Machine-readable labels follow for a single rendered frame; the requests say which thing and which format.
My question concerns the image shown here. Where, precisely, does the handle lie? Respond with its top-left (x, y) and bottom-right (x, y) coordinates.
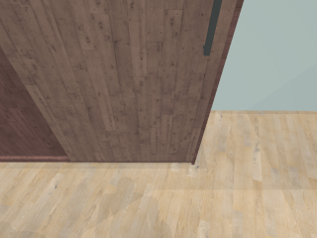
top-left (203, 0), bottom-right (222, 57)

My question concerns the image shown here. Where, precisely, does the wardrobe door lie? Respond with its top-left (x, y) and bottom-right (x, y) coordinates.
top-left (0, 47), bottom-right (67, 156)
top-left (0, 0), bottom-right (238, 162)

